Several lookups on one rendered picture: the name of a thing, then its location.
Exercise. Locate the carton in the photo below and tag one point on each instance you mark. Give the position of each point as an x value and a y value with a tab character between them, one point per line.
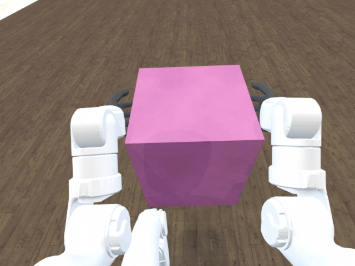
193	135

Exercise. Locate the robot left upper arm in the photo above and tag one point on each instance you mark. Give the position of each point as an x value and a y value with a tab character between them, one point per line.
95	236

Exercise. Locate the left robot thigh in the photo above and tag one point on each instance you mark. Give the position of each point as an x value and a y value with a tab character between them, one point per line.
150	226

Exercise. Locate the robot left hand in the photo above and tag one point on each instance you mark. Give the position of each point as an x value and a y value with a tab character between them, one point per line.
116	97

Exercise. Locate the robot right forearm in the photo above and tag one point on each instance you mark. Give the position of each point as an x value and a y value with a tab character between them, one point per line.
295	127

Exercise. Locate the robot left shin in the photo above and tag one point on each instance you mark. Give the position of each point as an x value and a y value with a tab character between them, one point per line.
163	252

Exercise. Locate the robot right hand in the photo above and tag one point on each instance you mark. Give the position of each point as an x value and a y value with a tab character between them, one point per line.
266	91

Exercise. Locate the robot left forearm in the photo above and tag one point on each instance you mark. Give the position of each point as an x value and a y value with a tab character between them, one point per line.
94	139

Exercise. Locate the robot right upper arm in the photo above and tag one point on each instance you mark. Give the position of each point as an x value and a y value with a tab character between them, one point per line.
301	228

